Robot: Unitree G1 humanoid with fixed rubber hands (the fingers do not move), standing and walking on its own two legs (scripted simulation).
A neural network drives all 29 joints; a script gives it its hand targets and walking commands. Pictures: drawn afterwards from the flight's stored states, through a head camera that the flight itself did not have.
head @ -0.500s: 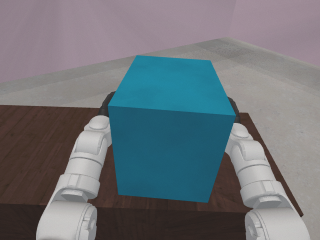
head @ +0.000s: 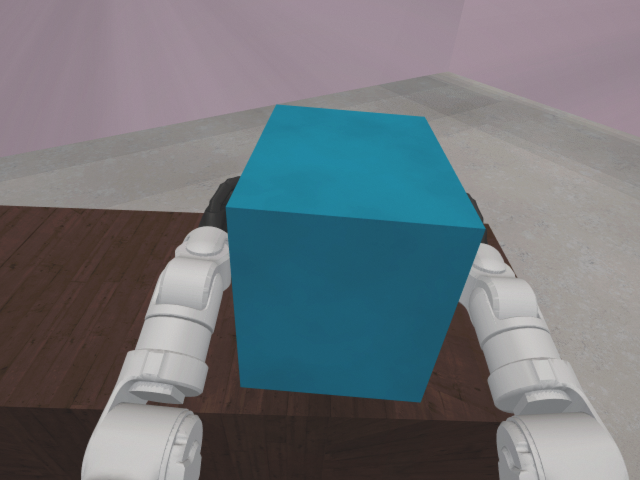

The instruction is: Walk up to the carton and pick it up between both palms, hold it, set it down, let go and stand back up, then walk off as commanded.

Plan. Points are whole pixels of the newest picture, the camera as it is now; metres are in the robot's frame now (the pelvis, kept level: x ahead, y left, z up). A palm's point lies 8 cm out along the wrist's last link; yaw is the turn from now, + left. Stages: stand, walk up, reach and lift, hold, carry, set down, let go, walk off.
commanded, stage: hold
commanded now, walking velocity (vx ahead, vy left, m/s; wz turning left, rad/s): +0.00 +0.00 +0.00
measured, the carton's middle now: (341, 239) +0.43 -0.01 +0.14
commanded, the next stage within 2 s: none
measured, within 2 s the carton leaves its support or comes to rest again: neither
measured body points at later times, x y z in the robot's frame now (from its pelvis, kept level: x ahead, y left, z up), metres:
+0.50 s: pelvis +0.00 +0.00 +0.00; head -0.06 +0.01 +0.45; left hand +0.38 +0.15 +0.19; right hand +0.38 -0.17 +0.18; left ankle +0.02 +0.13 -0.74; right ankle +0.05 -0.11 -0.74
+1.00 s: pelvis +0.00 +0.00 +0.00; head -0.06 +0.01 +0.45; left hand +0.38 +0.16 +0.19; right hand +0.39 -0.17 +0.18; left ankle +0.02 +0.13 -0.74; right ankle +0.05 -0.11 -0.74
